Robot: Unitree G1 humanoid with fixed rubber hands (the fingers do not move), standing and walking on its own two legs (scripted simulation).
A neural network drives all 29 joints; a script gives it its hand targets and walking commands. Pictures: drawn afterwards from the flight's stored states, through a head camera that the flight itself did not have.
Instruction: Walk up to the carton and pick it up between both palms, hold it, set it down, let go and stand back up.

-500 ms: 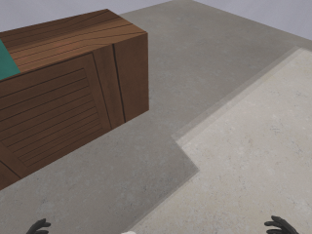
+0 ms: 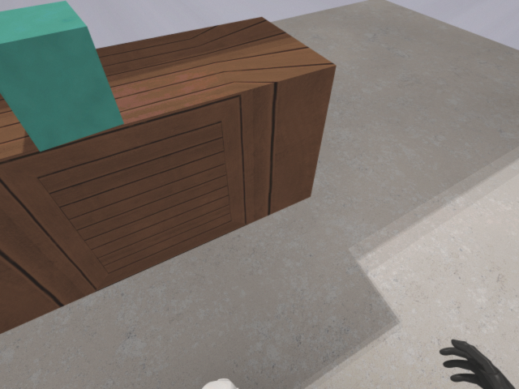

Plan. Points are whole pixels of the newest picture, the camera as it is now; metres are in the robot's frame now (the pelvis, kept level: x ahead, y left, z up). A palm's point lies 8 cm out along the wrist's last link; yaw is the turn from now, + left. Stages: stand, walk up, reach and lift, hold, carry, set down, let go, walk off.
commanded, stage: walk up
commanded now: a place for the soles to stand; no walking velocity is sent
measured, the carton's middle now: (52, 76) +0.80 +0.53 +0.09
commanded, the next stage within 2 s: none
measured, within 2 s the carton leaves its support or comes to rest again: neither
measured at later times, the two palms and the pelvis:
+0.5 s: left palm out of the picture +0.14 +0.42 -0.04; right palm (408, 307) +0.26 -0.23 -0.05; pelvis +0.11 +0.07 +0.02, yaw +7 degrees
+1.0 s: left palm out of the picture +0.19 +0.54 -0.04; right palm (315, 243) +0.40 -0.09 -0.06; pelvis +0.21 +0.19 +0.01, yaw +14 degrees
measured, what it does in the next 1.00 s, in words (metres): walks ahead: right foot, then left foot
